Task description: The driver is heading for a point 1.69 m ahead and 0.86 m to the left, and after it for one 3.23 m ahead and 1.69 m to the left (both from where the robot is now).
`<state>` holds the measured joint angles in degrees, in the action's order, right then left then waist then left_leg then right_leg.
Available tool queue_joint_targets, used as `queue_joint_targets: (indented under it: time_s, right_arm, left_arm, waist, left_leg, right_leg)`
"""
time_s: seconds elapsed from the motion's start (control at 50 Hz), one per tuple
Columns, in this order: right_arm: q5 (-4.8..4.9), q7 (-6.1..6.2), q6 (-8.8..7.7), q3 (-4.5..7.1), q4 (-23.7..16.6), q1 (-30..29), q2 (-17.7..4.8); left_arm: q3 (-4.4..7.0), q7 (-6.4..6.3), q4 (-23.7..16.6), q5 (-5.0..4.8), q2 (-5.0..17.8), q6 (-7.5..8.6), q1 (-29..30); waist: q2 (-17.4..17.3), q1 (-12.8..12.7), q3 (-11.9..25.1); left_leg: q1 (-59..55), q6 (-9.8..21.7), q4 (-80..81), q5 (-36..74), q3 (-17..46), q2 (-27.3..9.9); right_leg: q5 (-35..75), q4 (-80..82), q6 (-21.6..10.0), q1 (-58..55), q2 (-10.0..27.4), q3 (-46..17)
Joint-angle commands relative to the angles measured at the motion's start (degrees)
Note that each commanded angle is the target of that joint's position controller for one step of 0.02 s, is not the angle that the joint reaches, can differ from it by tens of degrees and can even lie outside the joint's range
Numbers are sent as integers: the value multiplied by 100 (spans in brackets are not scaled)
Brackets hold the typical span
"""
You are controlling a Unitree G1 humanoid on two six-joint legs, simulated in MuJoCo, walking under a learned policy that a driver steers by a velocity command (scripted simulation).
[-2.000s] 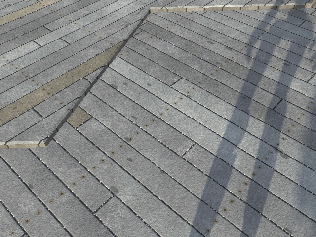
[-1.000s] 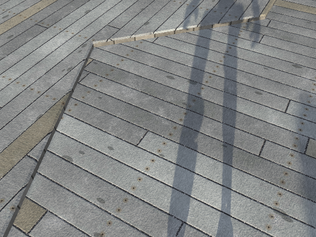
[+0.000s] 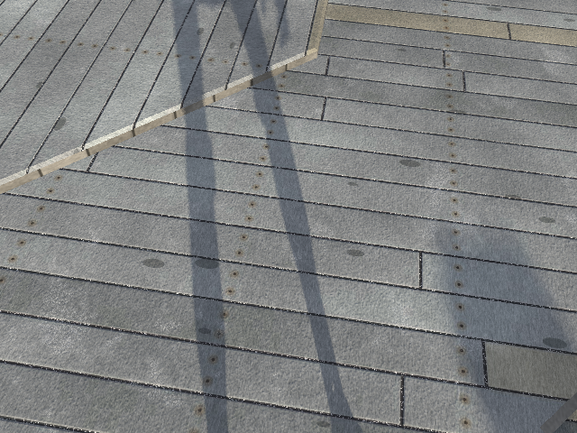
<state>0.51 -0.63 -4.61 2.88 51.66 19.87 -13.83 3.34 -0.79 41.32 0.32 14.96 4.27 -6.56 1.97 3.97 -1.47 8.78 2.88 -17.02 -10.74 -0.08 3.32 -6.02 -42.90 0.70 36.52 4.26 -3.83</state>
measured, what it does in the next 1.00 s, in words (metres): walks ahead, turning left: right foot, then left foot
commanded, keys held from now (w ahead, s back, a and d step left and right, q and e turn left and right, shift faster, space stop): q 0.96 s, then no key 0.04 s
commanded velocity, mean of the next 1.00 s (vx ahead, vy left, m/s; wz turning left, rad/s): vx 0.06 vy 0.00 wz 0.51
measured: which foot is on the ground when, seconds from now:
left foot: down 0.00-0.14, up 0.16-0.52, down 0.54-1.00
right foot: up 0.00-0.12, down 0.14-0.54, up 0.56-1.00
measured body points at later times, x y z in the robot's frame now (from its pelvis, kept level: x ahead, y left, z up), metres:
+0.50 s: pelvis +0.10 -0.01 -0.01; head +0.13 +0.01 +0.43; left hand +0.17 +0.30 -0.12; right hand +0.31 -0.25 -0.11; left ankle +0.08 +0.11 -0.73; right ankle +0.19 -0.13 -0.75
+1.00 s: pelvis +0.11 +0.00 -0.01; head +0.14 +0.03 +0.44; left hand +0.10 +0.33 -0.11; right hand +0.40 -0.15 -0.09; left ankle +0.08 +0.10 -0.75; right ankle +0.19 -0.11 -0.74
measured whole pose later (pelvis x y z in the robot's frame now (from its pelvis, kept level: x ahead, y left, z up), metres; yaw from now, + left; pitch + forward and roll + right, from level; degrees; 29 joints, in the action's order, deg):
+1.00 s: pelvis +0.11 +0.00 -0.01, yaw +34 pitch +3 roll -1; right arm 1.0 1.6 2.7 4.4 34.4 10.8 -18.1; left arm 4.6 -0.4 43.3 -0.6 16.4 1.3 -5.1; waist -1.1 1.1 -0.9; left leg 19.4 1.6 -30.2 -12.6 12.0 6.1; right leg -17.0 -32.6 2.9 19.0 -2.7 -4.8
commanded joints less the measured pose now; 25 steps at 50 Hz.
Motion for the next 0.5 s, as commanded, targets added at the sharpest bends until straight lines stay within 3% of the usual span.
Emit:
queue_joint_targets:
  time_s: [0.02,0.08,0.12,0.14,0.16,0.18,0.2,0.22,0.24,0.28,0.32,0.38,0.46,0.5]
  right_arm:
    - [87,105,44,258,-359,-114,-1121]
    - [122,168,173,280,-398,-107,-1103]
    - [140,209,221,282,-548,-396,-1060]
    - [78,205,202,218,-680,-392,-830]
    - [-81,171,154,95,-807,-47,-402]
    - [30,147,151,55,-794,637,-517]
    - [100,152,243,201,-676,547,-1004]
    - [105,185,360,256,-774,108,-1078]
    - [92,227,503,279,-784,-11,-1019]
    - [56,282,723,279,-873,-25,-860]
    - [40,281,777,262,-988,-58,-712]
    - [1,207,759,212,-1201,-393,-623]
    - [8,64,773,255,-1392,-581,-806]
    - [-9,11,784,299,-1352,-369,-817]
  left_arm:
    - [50,9,-361,-33,252,25,205]
    - [115,43,-456,-20,465,45,364]
    - [200,40,-312,34,645,109,-115]
    - [272,-13,-281,136,925,139,-480]
    - [335,-98,-334,233,1285,79,-852]
    - [300,-71,-340,154,1114,-38,-945]
    - [223,-52,-412,70,782,-114,-768]
    - [163,-75,-445,27,602,-165,-513]
    - [126,-82,-435,23,547,-206,-207]
    - [168,-83,-405,113,697,-260,208]
    - [193,-99,-367,145,724,-249,345]
    - [236,-144,-301,80,813,-246,392]
    - [306,-135,-177,-18,1027,-322,300]
    - [322,-124,-111,-120,1065,-377,350]
  waist:
    - [-765,-171,478]
    - [-872,-227,462]
    - [-822,-539,622]
    - [-480,-618,1074]
    - [755,-565,1689]
    - [1653,-454,2503]
    - [869,-503,2190]
    - [564,-501,1627]
    - [394,-399,1235]
    - [623,-210,757]
    - [681,-155,664]
    - [589,-244,820]
    - [663,-300,907]
    - [592,-130,874]
  left_leg:
    - [45,732,-39,3511,679,-1135]
    - [-163,635,-476,2794,1194,-1264]
    - [-24,400,-1086,2300,1336,-1064]
    - [457,156,-1888,1627,1185,-701]
    - [1834,-176,-3450,-1230,718,-85]
    - [2596,-345,-4711,-3328,574,53]
    - [2829,-475,-5286,-2968,666,-261]
    - [3092,-589,-5508,-2561,489,-397]
    - [3055,-695,-5450,-2231,436,-551]
    - [2439,-782,-5216,-1664,246,-635]
    - [2104,-751,-4786,-1387,84,-626]
    - [1734,-614,-3815,-1002,23,-742]
    - [1231,-383,-2875,-850,-187,-675]
    - [688,-155,-1925,-389,-406,-500]
  right_leg:
    - [709,789,85,-829,-451,234]
    - [524,1360,-16,-1027,-519,40]
    - [1079,2061,-213,-1866,-477,84]
    - [2329,2013,-494,-2932,125,-294]
    - [4919,1467,-1120,-4543,1528,-1358]
    - [4707,1508,-1947,-5109,2458,-2454]
    - [3449,1773,-1852,-4573,2138,-2279]
    - [2486,1923,-1609,-4103,1770,-1741]
    - [1707,2167,-1484,-3461,1516,-1345]
    - [748,2646,-1390,-2214,1193,-714]
    - [605,2822,-1412,-1855,1105,-271]
    - [756,2802,-1440,-1968,1229,49]
    - [525,2646,-1317,-2237,1438,192]
    - [90,2291,-1024,-2179,1362,400]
